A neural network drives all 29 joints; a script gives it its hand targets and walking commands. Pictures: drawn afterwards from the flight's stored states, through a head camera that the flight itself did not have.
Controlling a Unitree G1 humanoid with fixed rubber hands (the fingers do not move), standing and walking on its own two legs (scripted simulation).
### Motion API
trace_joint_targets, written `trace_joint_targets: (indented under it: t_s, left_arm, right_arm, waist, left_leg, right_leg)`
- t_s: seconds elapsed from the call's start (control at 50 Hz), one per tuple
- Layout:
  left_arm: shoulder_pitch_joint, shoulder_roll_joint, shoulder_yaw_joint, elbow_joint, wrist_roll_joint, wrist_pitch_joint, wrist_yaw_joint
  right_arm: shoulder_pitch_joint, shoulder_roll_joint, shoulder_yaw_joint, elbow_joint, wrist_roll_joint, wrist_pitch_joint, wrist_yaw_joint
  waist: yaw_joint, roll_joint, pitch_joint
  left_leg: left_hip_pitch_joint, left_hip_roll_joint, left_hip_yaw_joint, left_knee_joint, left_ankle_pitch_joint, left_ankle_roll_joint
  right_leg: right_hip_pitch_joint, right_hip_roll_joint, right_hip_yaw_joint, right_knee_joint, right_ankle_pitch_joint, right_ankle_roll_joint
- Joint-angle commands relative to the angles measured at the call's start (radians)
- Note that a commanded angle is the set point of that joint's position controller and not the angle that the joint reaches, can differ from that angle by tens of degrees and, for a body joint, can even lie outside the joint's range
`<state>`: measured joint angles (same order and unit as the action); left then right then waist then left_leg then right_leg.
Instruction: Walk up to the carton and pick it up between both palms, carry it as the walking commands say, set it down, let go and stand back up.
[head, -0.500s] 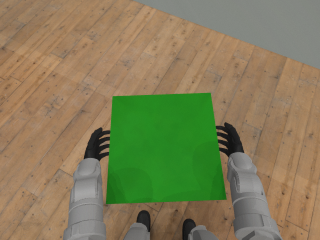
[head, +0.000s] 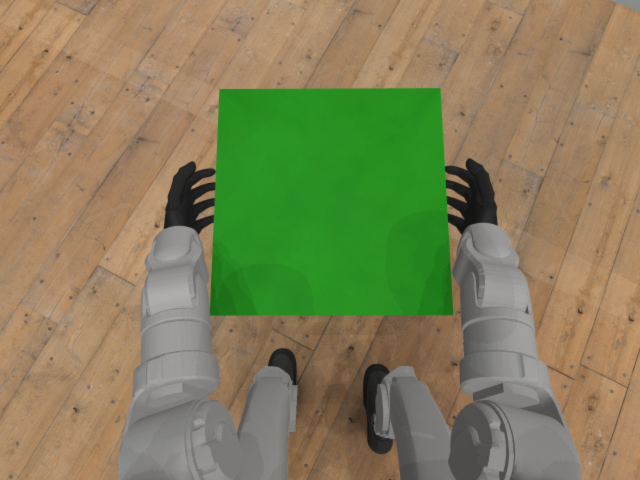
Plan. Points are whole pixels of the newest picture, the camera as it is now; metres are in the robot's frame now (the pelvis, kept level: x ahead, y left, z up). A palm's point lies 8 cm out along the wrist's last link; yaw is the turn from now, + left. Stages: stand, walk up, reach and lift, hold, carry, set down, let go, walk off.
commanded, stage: set down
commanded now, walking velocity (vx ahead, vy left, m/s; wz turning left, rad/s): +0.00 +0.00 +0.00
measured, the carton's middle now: (328, 215) +0.46 +0.00 -0.17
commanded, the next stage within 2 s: none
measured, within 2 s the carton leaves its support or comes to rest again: neither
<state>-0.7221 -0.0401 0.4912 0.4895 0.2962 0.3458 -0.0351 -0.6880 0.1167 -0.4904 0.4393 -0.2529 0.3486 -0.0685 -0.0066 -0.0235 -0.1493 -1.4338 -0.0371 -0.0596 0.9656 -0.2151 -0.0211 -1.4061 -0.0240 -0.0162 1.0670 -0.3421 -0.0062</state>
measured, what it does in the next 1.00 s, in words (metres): lowers itself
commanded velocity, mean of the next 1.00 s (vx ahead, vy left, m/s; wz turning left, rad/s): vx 0.00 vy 0.00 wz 0.00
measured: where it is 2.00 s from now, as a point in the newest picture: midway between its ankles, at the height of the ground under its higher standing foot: (329, 415)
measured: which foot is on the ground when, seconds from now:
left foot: down 0.00-1.00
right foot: down 0.00-1.00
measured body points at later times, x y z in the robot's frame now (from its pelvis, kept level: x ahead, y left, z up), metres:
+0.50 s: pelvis +0.01 +0.01 -0.07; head +0.28 +0.00 +0.29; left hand +0.46 +0.20 -0.18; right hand +0.45 -0.16 -0.18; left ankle +0.11 +0.13 -0.63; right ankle +0.06 -0.11 -0.63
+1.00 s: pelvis -0.02 +0.00 -0.15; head +0.30 -0.01 +0.17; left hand +0.48 +0.19 -0.27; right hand +0.47 -0.17 -0.28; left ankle +0.11 +0.13 -0.63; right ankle +0.06 -0.11 -0.63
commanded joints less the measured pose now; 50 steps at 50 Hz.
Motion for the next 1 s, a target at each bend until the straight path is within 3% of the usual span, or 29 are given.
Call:
trace_joint_targets:
  t_s: [0.0,0.06,0.1,0.12,0.2,0.24,0.3,0.32,0.34,0.36,0.38,0.4,0.42,0.46,0.48,0.52,0.54,0.64,0.66,0.72,0.78,0.8,0.82,0.86,0.88,0.9,0.94,0.96,0.98]
  left_arm:
    - [-0.601,-0.796,-0.504,0.089,-0.139,-0.006,-0.39]
    - [-0.623,-0.805,-0.634,-0.086,-0.218,-0.036,-0.388]
    - [-0.64,-0.748,-0.592,-0.032,-0.219,-0.033,-0.38]
    - [-0.573,-0.796,-0.579,0.049,-0.204,-0.019,-0.383]
    - [-0.542,-0.828,-0.552,0.076,-0.196,-0.013,-0.379]
    - [-0.51,-0.805,-0.548,0.118,-0.195,-0.012,-0.371]
    - [-0.574,-0.763,-0.621,0.026,-0.239,-0.037,-0.368]
    - [-0.602,-0.775,-0.589,-0.003,-0.235,-0.047,-0.353]
    - [-0.516,-0.785,-0.616,0.079,-0.211,-0.033,-0.352]
    - [-0.539,-0.815,-0.625,0.089,-0.24,-0.035,-0.349]
    - [-0.527,-0.805,-0.621,0.062,-0.231,-0.035,-0.337]
    - [-0.552,-0.779,-0.59,0.146,-0.236,-0.03,-0.343]
    - [-0.546,-0.785,-0.551,0.136,-0.204,-0.028,-0.335]
    - [-0.624,-0.759,-0.581,0.051,-0.211,-0.043,-0.324]
    - [-0.608,-0.795,-0.634,0.025,-0.247,-0.047,-0.311]
    - [-0.607,-0.808,-0.653,0.029,-0.292,-0.042,-0.293]
    - [-0.672,-0.8,-0.681,-0.018,-0.284,-0.037,-0.291]
    - [-0.772,-0.722,-0.643,0.005,-0.295,-0.041,-0.266]
    - [-0.76,-0.729,-0.649,-0.001,-0.271,-0.043,-0.263]
    - [-0.832,-0.681,-0.624,0.052,-0.28,-0.036,-0.268]
    - [-0.797,-0.713,-0.572,0.119,-0.267,-0.023,-0.275]
    - [-0.818,-0.694,-0.602,0.105,-0.276,-0.022,-0.281]
    - [-0.79,-0.682,-0.539,0.173,-0.258,-0.018,-0.284]
    - [-0.819,-0.72,-0.58,0.11,-0.285,-0.028,-0.283]
    - [-0.878,-0.678,-0.559,0.078,-0.303,-0.036,-0.288]
    - [-0.913,-0.634,-0.606,0.03,-0.317,-0.04,-0.285]
    - [-0.973,-0.635,-0.611,0.037,-0.337,-0.042,-0.29]
    - [-0.961,-0.633,-0.627,-0.003,-0.333,-0.048,-0.279]
    - [-1.0,-0.584,-0.599,0.029,-0.355,-0.041,-0.285]
  right_arm:
    - [-0.635,0.834,0.577,0.117,0.118,0.008,0.439]
    - [-0.635,0.875,0.725,0.006,0.215,-0.011,0.428]
    - [-0.671,0.888,0.692,0.052,0.218,0.001,0.423]
    - [-0.662,0.863,0.659,0.069,0.189,-0.005,0.413]
    - [-0.745,0.811,0.737,-0.025,0.218,-0.02,0.398]
    - [-0.731,0.8,0.708,-0.027,0.22,-0.03,0.391]
    - [-0.671,0.808,0.704,0.043,0.219,-0.03,0.379]
    - [-0.738,0.776,0.735,0.011,0.223,-0.044,0.376]
    - [-0.696,0.754,0.71,0.035,0.227,-0.052,0.369]
    - [-0.666,0.778,0.667,0.089,0.211,-0.047,0.367]
    - [-0.658,0.742,0.682,0.084,0.237,-0.053,0.367]
    - [-0.644,0.737,0.621,0.161,0.183,-0.051,0.359]
    - [-0.69,0.708,0.612,0.177,0.194,-0.046,0.365]
    - [-0.743,0.727,0.643,0.118,0.213,-0.052,0.364]
    - [-0.797,0.697,0.701,0.009,0.257,-0.08,0.363]
    - [-0.823,0.671,0.742,-0.011,0.288,-0.08,0.364]
    - [-0.793,0.663,0.72,0.018,0.284,-0.071,0.365]
    - [-0.842,0.67,0.685,0.103,0.254,-0.061,0.35]
    - [-0.848,0.675,0.675,0.12,0.277,-0.061,0.358]
    - [-0.885,0.669,0.634,0.159,0.25,-0.05,0.347]
    - [-1.013,0.671,0.676,0.101,0.274,-0.047,0.347]
    - [-0.886,0.671,0.624,0.175,0.237,-0.038,0.341]
    - [-0.918,0.667,0.609,0.217,0.239,-0.028,0.344]
    - [-0.925,0.655,0.63,0.175,0.249,-0.032,0.342]
    - [-1.008,0.65,0.662,0.109,0.259,-0.042,0.333]
    - [-0.947,0.681,0.658,0.122,0.277,-0.036,0.327]
    - [-0.984,0.678,0.65,0.15,0.263,-0.032,0.317]
    - [-0.979,0.686,0.672,0.104,0.278,-0.038,0.321]
    - [-0.998,0.644,0.666,0.129,0.277,-0.031,0.311]
  waist:
    - [0.022,-0.002,-0.777]
    - [0.066,-0.019,-1.09]
    - [0.089,-0.035,-1.028]
    - [0.04,-0.019,-0.965]
    - [0.133,0.008,-1.009]
    - [0.062,-0.022,-1.0]
    - [0.024,-0.043,-1.033]
    - [0.096,-0.028,-1.061]
    - [0.078,0.06,-1.027]
    - [0.014,-0.013,-1.008]
    - [0.061,0.064,-1.014]
    - [-0.017,-0.016,-0.904]
    - [0.053,0.015,-0.891]
    - [0.069,0.03,-0.932]
    - [0.064,0.109,-1.093]
    - [0.036,0.04,-1.173]
    - [0.039,0.12,-1.148]
    - [0.023,0.021,-1.055]
    - [0.079,0.095,-1.055]
    - [0.034,0.034,-1.002]
    - [0.091,-0.038,-1.022]
    - [0.017,0.017,-1.007]
    - [0.064,0.016,-0.933]
    - [0.049,0.046,-1.028]
    - [0.049,-0.055,-1.067]
    - [0.05,0.02,-1.122]
    - [0.021,-0.049,-1.046]
    - [0.049,0.009,-1.129]
    - [0.05,-0.048,-1.073]
  left_leg:
    - [0.29,-0.068,0.106,0.153,-0.014,0.041]
    - [0.339,-0.071,0.088,0.195,0.172,0.038]
    - [0.281,-0.081,0.105,0.2,0.094,0.053]
    - [0.258,-0.084,0.097,0.214,0.104,0.046]
    - [0.181,-0.09,0.127,0.253,0.084,0.032]
    - [0.173,-0.083,0.09,0.278,0.109,0.045]
    - [0.154,-0.089,0.109,0.325,0.128,0.037]
    - [0.173,-0.089,0.087,0.332,0.186,0.037]
    - [0.143,-0.093,0.091,0.345,0.203,0.024]
    - [0.121,-0.088,0.07,0.342,0.173,0.03]
    - [0.131,-0.08,0.084,0.338,0.191,0.021]
    - [0.087,-0.077,0.061,0.36,0.142,0.029]
    - [0.105,-0.075,0.074,0.338,0.123,0.022]
    - [0.097,-0.082,0.092,0.369,0.069,0.026]
    - [0.198,-0.085,0.08,0.389,0.188,0.011]
    - [0.243,-0.085,0.061,0.425,0.241,0.011]
    - [0.235,-0.085,0.08,0.433,0.193,-0.001]
    - [0.137,-0.084,0.076,0.458,0.065,0.013]
    - [0.11,-0.085,0.118,0.469,0.076,0.001]
    - [0.02,-0.086,0.104,0.496,0.012,0.017]
    - [-0.013,-0.082,0.118,0.519,-0.042,0.024]
    - [-0.021,-0.081,0.129,0.528,-0.044,0.013]
    - [-0.115,-0.082,0.135,0.539,-0.062,0.019]
    - [-0.044,-0.089,0.134,0.563,-0.006,0.007]
    - [-0.091,-0.08,0.122,0.599,0.006,0.022]
    - [-0.048,-0.079,0.149,0.593,0.021,0.015]
    - [-0.167,-0.08,0.133,0.613,-0.013,0.015]
    - [-0.091,-0.079,0.139,0.624,0.057,0.014]
    - [-0.146,-0.079,0.134,0.623,0.005,0.014]
  right_leg:
    - [0.281,0.131,0.072,-0.085,0.031,0.009]
    - [0.447,0.133,0.07,0.003,0.292,0.01]
    - [0.351,0.141,0.053,0.03,0.194,0.028]
    - [0.321,0.132,0.047,0.038,0.216,0.031]
    - [0.315,0.138,0.064,0.081,0.198,0.021]
    - [0.234,0.145,0.026,0.127,0.24,0.027]
    - [0.225,0.142,0.033,0.137,0.269,0.033]
    - [0.145,0.156,0.033,0.188,0.273,0.017]
    - [0.113,0.148,0.057,0.173,0.289,0.018]
    - [0.12,0.158,0.019,0.19,0.278,0.019]
    - [0.129,0.156,0.044,0.199,0.305,0.005]
    - [0.012,0.161,0.006,0.207,0.236,0.018]
    - [-0.002,0.167,0.01,0.21,0.193,0.017]
    - [0.005,0.161,0.017,0.223,0.137,0.014]
    - [0.016,0.158,0.018,0.266,0.218,-0.005]
    - [-0.024,0.172,-0.013,0.295,0.23,0.011]
    - [-0.057,0.165,-0.001,0.292,0.198,0.004]
    - [-0.131,0.172,-0.027,0.343,0.083,0.011]
    - [-0.117,0.166,-0.005,0.334,0.097,0.012]
    - [-0.134,0.163,-0.012,0.36,0.048,0.014]
    - [-0.144,0.164,-0.022,0.377,-0.014,0.031]
    - [-0.142,0.162,-0.02,0.382,0.016,0.027]
    - [-0.14,0.159,0.002,0.378,-0.003,0.022]
    - [-0.173,0.162,-0.013,0.414,0.049,0.022]
    - [-0.109,0.164,-0.008,0.427,0.064,0.027]
    - [-0.098,0.165,-0.001,0.432,0.094,0.03]
    - [-0.091,0.158,-0.004,0.456,0.107,0.034]
    - [-0.103,0.168,0.009,0.47,0.156,0.029]
    - [-0.107,0.16,-0.009,0.473,0.097,0.033]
